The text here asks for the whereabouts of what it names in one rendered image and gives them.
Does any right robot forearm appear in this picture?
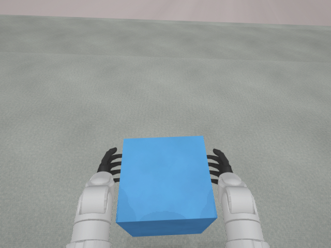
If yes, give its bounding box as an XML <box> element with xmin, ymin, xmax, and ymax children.
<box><xmin>218</xmin><ymin>172</ymin><xmax>270</xmax><ymax>248</ymax></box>

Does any robot left hand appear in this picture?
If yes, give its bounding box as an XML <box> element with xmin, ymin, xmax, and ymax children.
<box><xmin>97</xmin><ymin>147</ymin><xmax>122</xmax><ymax>182</ymax></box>

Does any carton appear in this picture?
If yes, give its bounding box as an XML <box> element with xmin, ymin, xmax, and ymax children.
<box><xmin>116</xmin><ymin>136</ymin><xmax>218</xmax><ymax>237</ymax></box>

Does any left robot forearm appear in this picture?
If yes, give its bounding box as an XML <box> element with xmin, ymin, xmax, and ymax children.
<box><xmin>66</xmin><ymin>172</ymin><xmax>115</xmax><ymax>248</ymax></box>

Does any robot right hand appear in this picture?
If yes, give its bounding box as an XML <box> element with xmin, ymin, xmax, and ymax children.
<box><xmin>207</xmin><ymin>149</ymin><xmax>233</xmax><ymax>184</ymax></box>

